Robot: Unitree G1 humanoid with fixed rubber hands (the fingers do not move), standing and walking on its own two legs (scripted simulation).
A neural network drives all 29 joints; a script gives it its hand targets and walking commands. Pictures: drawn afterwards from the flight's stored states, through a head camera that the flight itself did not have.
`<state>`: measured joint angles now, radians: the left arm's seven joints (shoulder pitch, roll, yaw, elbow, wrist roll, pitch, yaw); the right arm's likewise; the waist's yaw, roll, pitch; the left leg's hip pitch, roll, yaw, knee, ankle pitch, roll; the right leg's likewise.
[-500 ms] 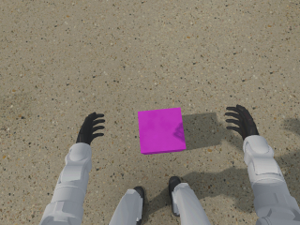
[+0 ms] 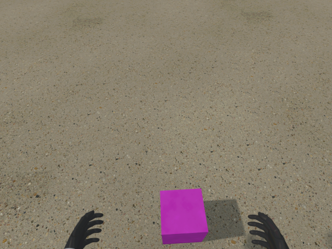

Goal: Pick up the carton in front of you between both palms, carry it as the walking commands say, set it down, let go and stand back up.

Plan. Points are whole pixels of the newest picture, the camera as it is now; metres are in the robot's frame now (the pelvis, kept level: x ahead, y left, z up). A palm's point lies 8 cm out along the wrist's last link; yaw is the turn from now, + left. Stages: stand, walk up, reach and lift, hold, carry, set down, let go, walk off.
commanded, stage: let go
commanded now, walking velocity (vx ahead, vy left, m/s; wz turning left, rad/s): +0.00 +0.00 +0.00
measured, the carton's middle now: (181, 217) +0.38 -0.04 -0.65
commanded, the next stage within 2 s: stand in 0.38 s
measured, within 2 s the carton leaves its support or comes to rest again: neither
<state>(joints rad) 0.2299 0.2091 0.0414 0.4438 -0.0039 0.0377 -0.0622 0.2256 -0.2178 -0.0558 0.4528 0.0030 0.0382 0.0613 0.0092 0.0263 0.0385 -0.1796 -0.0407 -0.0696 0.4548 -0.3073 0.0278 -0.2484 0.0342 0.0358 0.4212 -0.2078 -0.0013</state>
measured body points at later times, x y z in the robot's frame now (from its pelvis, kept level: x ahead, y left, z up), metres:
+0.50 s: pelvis +0.00 -0.01 -0.01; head +0.01 -0.01 +0.44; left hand +0.16 +0.26 -0.09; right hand +0.16 -0.27 -0.09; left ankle -0.05 +0.10 -0.74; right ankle +0.01 -0.12 -0.74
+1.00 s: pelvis +0.01 -0.01 +0.00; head +0.02 -0.02 +0.45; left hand +0.15 +0.28 -0.10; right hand +0.15 -0.30 -0.10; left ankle -0.05 +0.10 -0.74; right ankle +0.01 -0.12 -0.74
